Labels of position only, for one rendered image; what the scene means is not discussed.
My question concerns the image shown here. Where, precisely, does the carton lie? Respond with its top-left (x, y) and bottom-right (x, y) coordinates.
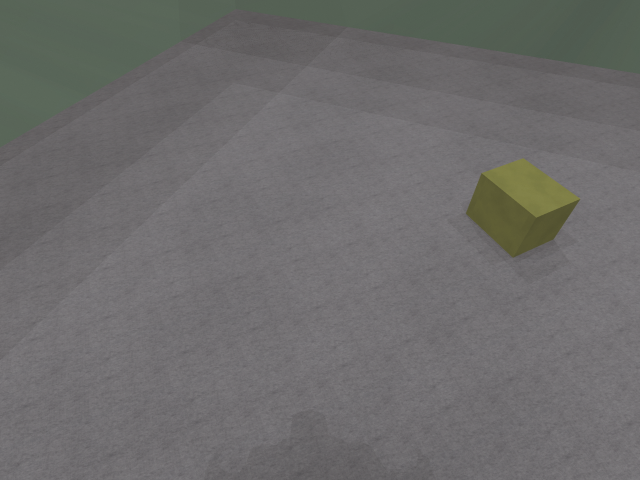
top-left (466, 158), bottom-right (580, 258)

